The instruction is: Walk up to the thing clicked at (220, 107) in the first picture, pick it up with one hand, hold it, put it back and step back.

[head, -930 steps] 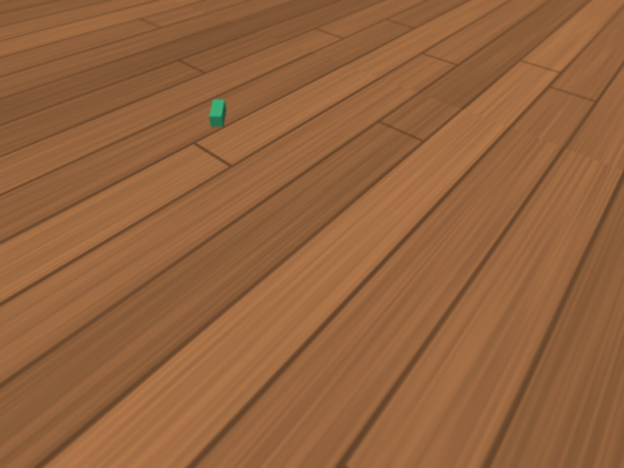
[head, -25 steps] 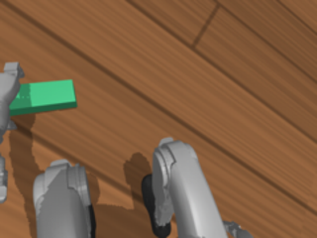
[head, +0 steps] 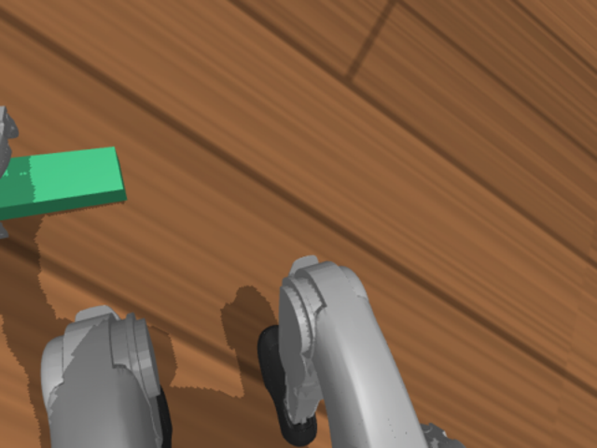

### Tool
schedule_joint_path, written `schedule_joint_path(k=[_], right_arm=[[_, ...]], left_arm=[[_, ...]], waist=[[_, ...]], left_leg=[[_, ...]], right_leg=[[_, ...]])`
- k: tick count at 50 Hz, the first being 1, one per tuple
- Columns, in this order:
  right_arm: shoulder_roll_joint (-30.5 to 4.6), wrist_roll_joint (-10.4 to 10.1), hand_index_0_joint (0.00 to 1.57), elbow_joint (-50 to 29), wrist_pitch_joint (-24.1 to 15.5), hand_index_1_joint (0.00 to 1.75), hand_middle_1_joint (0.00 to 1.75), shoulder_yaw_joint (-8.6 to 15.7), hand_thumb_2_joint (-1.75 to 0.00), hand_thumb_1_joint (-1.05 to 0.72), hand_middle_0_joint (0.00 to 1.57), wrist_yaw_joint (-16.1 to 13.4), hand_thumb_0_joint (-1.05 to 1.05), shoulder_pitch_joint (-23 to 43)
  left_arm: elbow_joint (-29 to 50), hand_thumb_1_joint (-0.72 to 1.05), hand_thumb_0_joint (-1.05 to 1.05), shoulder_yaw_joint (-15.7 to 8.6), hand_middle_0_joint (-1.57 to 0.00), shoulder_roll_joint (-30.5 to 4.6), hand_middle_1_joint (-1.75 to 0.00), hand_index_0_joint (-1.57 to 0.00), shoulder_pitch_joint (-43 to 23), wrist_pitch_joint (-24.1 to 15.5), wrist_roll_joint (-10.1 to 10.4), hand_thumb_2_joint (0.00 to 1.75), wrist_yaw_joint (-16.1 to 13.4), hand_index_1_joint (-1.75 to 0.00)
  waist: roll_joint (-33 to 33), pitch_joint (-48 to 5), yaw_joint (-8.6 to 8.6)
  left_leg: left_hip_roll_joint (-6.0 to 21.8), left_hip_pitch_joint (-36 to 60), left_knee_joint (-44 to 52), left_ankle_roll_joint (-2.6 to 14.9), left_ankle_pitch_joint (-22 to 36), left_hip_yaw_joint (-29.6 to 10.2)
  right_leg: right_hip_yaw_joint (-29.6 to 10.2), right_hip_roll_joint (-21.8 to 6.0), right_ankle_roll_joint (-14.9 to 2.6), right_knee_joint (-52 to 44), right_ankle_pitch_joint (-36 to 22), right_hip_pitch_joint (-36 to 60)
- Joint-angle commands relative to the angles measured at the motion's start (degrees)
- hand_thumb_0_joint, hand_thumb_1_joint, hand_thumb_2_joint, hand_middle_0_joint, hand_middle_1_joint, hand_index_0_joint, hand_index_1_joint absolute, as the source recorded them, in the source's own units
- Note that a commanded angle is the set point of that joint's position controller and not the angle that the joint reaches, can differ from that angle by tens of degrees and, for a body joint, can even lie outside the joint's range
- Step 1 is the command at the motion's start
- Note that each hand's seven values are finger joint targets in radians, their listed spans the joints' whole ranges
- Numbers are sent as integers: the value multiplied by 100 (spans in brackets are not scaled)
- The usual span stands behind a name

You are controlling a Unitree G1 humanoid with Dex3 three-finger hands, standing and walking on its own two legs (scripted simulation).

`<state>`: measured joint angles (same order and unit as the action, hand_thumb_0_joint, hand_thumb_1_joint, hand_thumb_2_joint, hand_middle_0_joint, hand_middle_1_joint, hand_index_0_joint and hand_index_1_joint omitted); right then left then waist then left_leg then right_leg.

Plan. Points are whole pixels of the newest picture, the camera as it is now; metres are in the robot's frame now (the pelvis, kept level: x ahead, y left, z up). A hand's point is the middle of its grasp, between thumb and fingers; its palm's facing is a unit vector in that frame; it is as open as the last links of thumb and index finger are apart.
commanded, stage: rise first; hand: left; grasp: from above
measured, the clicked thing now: (50, 184) +0.52 +0.23 -0.29
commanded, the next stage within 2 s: approach in 1.02 s
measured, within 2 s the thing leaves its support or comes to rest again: neither
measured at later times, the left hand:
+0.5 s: hand out of the picture +0.47 +0.28 -0.17, palm faces -0.46 -0.06 -0.89, open 13.9 cm
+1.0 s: hand out of the picture +0.47 +0.28 -0.17, palm faces -0.46 -0.05 -0.89, open 13.9 cm
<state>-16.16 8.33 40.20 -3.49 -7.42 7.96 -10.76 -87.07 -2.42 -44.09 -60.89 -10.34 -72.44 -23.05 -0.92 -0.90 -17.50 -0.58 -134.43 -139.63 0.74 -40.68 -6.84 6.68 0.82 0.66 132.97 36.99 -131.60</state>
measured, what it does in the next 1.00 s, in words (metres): stands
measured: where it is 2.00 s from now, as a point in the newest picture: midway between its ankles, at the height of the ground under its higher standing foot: (227, 434)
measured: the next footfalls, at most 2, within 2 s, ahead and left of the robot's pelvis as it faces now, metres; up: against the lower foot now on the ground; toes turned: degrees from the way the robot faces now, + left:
none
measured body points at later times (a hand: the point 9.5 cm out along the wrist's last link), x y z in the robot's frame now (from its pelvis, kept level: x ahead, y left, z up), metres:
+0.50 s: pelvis +0.00 +0.00 +0.01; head +0.25 +0.08 +0.37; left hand +0.49 +0.28 -0.12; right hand +0.04 -0.27 -0.09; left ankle +0.07 +0.12 -0.29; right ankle +0.11 -0.11 -0.29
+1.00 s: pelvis +0.00 +0.00 +0.01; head +0.24 +0.08 +0.37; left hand +0.49 +0.28 -0.12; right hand +0.03 -0.26 -0.09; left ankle +0.07 +0.12 -0.29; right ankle +0.11 -0.11 -0.29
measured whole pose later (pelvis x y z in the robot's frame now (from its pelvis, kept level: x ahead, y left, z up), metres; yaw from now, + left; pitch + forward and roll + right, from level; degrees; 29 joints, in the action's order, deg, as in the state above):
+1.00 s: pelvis +0.00 +0.00 +0.01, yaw +0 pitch +35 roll -9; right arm -16.1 8.2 39.9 -4.2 -7.2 8.3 -11.6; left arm -86.1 -1.5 -43.1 -59.4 -10.7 -72.8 -22.9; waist -0.8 -2.1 -17.2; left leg -0.9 -133.9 -138.4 0.8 -39.9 -6.6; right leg 6.4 0.6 0.7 131.9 36.5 -130.8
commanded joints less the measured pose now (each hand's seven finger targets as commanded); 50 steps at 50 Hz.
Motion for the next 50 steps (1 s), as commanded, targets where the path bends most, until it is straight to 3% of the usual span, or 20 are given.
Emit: schedule_joint_path(k=[1,3,4,5,8,10,16,17,20,21,24,28,29,33,36,38,44,45,46,50], right_arm=[[-1524,-38,20,-1,16,30,30,481,-90,-90,20,-64,0,-1275],[-1509,-39,20,4,7,30,30,487,-90,-90,20,-54,0,-1284],[-1529,-46,20,-6,13,30,30,492,-90,-90,20,-48,0,-1322],[-1531,-74,20,5,20,30,30,516,-90,-90,20,-58,0,-1293],[-1510,-73,20,3,38,30,30,527,-90,-90,20,-51,0,-1305],[-1523,-71,20,0,39,30,30,521,-90,-90,20,-48,0,-1311],[-1509,-64,20,-8,7,30,30,535,-90,-90,20,-45,0,-1288],[-1499,-54,20,-1,7,30,30,533,-90,-90,20,-37,0,-1300],[-1493,-59,20,-32,6,30,30,510,-90,-90,20,-31,0,-1277],[-1469,-60,20,-30,15,30,30,497,-90,-90,20,-47,0,-1245],[-1470,-55,20,-15,-16,30,30,494,-90,-90,20,-59,0,-1257],[-1484,-60,20,-1,-17,30,30,472,-90,-90,20,-71,0,-1253],[-1481,-52,20,-17,-29,30,30,478,-90,-90,20,-66,0,-1294],[-1483,-45,20,-29,-38,30,30,471,-90,-90,20,-70,0,-1270],[-1489,-72,20,-24,-22,30,30,484,-90,-90,20,-77,0,-1247],[-1494,-64,20,-22,-20,30,30,498,-90,-90,20,-72,0,-1307],[-1498,-48,20,-5,-51,30,30,486,-90,-90,20,-57,0,-1265],[-1529,-50,20,-19,-49,30,30,480,-90,-90,20,-63,0,-1303],[-1491,-48,20,-26,-59,30,30,484,-90,-90,20,-58,0,-1280],[-1495,-55,20,-25,-82,30,30,503,-90,-90,20,-48,0,-1297]], left_arm=[[772,-50,0,-28,-6,-1102,-106,-8,-1760,27,85,96,-158,-104],[732,-50,0,51,-6,-990,-106,-8,-1690,21,106,96,-132,-104],[962,-49,0,-35,-6,-1158,-106,-8,-1838,5,110,96,-134,-103],[976,-50,0,-21,-6,-1135,-105,-8,-1757,-1,124,97,-135,-103],[1099,-50,0,81,-6,-949,-106,-8,-1822,-26,113,96,-115,-104],[1138,-49,0,0,-6,-1114,-106,-8,-1885,-36,85,96,-155,-104],[911,-49,0,3,-6,-961,-105,-8,-1714,43,84,96,-206,-103],[970,-50,0,21,-7,-956,-105,-9,-1791,40,70,97,-197,-103],[736,-51,0,8,-7,-1020,-105,-8,-1696,63,60,98,-172,-104],[971,-51,0,-25,-6,-1152,-106,-8,-1887,37,76,97,-179,-105],[829,-51,0,37,-6,-1023,-106,-8,-1908,58,112,97,-147,-105],[833,-51,0,-4,-6,-1201,-106,-8,-1872,23,100,97,-122,-105],[603,-51,0,21,-6,-1087,-106,-8,-1713,46,97,97,-98,-104],[696,-50,0,71,-7,-1014,-107,-9,-1789,-11,120,97,-62,-105],[969,-50,0,20,-7,-1152,-106,-8,-1863,-58,92,97,-99,-104],[956,-49,0,73,-7,-989,-105,-9,-1836,-45,46,96,-120,-103],[816,-51,0,27,-7,-1070,-105,-8,-1905,-31,52,98,-195,-103],[843,-51,0,-52,-7,-1207,-104,-8,-1850,-35,-2,99,-228,-103],[780,-52,0,-7,-7,-1058,-104,-8,-1754,-19,40,98,-219,-103],[978,-51,0,-24,-7,-1100,-105,-8,-1880,-18,44,98,-219,-104]], waist=[[2058,-3989,-99],[1963,-3919,-110],[1982,-4012,-100],[2034,-4046,-11],[2130,-4142,-75],[2059,-4111,-62],[2067,-3939,-28],[2120,-3951,-92],[1817,-3828,-90],[1880,-4053,-32],[1848,-3889,-116],[1774,-4013,-34],[1675,-3875,-101],[1799,-3854,-109],[2056,-4084,15],[2063,-4057,-92],[1928,-3802,-106],[2023,-3854,-48],[2055,-3844,-28],[2085,-4040,-64]], left_leg=[[-48,2928,1527,76,1280,319],[-45,2886,1485,94,1297,326],[-47,2872,1481,100,1330,330],[-48,2944,1527,81,1358,326],[-42,3068,1533,64,1381,321],[-48,2981,1530,80,1346,321],[-51,3074,1632,62,1296,319],[-43,3071,1614,62,1271,332],[-69,2767,1566,120,1142,376],[-68,2756,1577,132,1109,399],[-65,2794,1565,126,1091,389],[-68,2663,1540,140,1099,396],[-72,2667,1511,148,1114,395],[-64,2720,1564,120,1029,360],[-67,2941,1630,77,1116,349],[-57,3065,1621,56,1250,331],[-63,2854,1638,98,1019,329],[-67,2892,1666,77,1046,314],[-76,2929,1709,69,1016,328],[-77,2950,1635,83,1147,358]], right_leg=[[352,197,-306,-1181,-1285,2214],[350,213,-298,-1216,-1333,2252],[343,201,-288,-1228,-1360,2318],[340,200,-305,-1195,-1362,2256],[353,211,-311,-1204,-1379,2238],[348,206,-301,-1226,-1357,2244],[334,175,-318,-1244,-1296,2085],[346,188,-318,-1239,-1276,2091],[300,190,-292,-1328,-1179,2240],[272,212,-294,-1343,-1149,2374],[269,204,-288,-1361,-1134,2271],[257,208,-280,-1373,-1130,2442],[263,201,-269,-1388,-1157,2395],[299,206,-288,-1362,-1054,2287],[315,203,-323,-1283,-1110,2229],[342,192,-316,-1271,-1231,2186],[335,194,-321,-1310,-1047,2024],[334,171,-322,-1291,-1054,2030],[330,180,-334,-1280,-1016,2019],[315,169,-320,-1276,-1147,2106]])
